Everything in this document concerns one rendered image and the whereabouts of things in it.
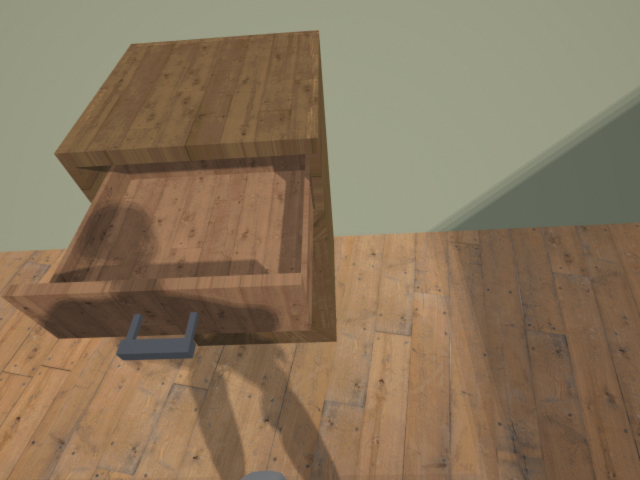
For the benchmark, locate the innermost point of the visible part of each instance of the drawer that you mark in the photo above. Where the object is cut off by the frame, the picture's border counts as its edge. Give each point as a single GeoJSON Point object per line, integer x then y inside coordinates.
{"type": "Point", "coordinates": [230, 239]}

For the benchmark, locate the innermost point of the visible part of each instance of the cabinet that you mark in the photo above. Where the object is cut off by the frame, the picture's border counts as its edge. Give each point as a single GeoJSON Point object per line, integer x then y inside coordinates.
{"type": "Point", "coordinates": [217, 98]}

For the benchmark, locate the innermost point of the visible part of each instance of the handle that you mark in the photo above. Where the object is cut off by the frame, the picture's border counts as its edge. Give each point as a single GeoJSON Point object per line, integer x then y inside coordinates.
{"type": "Point", "coordinates": [150, 349]}

